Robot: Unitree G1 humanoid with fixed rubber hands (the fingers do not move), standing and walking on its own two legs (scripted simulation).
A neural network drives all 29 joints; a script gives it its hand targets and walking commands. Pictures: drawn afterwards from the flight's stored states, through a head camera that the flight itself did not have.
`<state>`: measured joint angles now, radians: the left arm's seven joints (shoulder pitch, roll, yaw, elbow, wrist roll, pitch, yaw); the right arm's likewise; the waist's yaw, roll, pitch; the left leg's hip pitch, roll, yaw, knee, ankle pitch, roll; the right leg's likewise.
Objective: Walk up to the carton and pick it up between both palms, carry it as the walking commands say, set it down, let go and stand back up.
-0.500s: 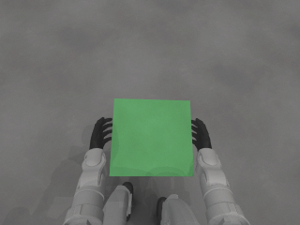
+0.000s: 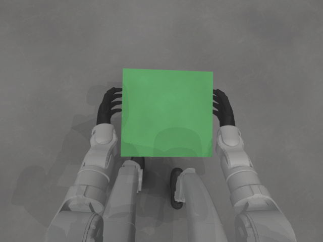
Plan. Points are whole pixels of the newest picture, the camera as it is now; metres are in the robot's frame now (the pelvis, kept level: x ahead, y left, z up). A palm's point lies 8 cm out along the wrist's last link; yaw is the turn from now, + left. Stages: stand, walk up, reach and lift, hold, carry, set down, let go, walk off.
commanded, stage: set down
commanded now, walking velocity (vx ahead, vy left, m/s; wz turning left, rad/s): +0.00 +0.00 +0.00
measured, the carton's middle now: (163, 115) +0.39 +0.01 -0.20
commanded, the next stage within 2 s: none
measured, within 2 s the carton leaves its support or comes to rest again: neither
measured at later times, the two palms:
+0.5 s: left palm (112, 111) +0.40 +0.16 -0.22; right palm (212, 112) +0.41 -0.14 -0.21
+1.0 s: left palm (118, 108) +0.43 +0.16 -0.32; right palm (202, 109) +0.44 -0.14 -0.32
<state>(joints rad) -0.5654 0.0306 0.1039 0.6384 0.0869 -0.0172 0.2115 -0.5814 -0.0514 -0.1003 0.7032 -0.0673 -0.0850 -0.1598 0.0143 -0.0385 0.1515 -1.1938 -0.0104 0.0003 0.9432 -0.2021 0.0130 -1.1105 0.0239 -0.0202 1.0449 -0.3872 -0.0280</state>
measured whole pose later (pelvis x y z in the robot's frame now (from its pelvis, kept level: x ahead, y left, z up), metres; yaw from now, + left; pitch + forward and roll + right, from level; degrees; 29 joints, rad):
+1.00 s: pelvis -0.04 +0.00 -0.16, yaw +0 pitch +33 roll +0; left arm -1.03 0.20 0.10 0.70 -0.01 0.11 0.21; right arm -1.06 -0.15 -0.13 0.72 0.03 0.08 -0.17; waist 0.01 -0.04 0.34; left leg -1.82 -0.01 0.01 1.59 -0.34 0.00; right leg -1.72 0.03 -0.02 1.72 -0.57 -0.03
